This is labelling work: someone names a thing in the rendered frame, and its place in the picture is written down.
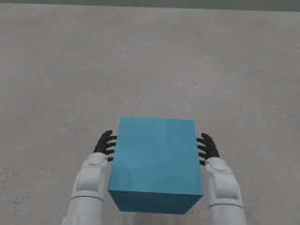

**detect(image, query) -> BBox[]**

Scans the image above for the carton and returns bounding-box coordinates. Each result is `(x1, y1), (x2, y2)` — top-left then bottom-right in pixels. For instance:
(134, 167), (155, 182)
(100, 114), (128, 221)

(108, 116), (203, 215)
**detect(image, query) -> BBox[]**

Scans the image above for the right robot hand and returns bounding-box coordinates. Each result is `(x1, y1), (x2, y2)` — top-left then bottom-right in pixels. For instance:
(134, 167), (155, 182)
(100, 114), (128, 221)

(196, 133), (219, 166)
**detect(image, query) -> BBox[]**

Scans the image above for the robot left forearm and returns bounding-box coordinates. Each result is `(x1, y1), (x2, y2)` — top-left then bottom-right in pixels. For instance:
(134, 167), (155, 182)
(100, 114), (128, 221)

(61, 152), (109, 225)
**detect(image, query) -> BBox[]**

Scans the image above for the left robot hand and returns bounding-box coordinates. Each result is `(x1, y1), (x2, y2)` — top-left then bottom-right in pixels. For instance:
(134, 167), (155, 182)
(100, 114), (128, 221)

(93, 130), (117, 162)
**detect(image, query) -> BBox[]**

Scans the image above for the robot right forearm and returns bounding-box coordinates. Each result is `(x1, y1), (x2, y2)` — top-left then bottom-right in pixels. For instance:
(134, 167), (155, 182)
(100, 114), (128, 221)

(203, 157), (247, 225)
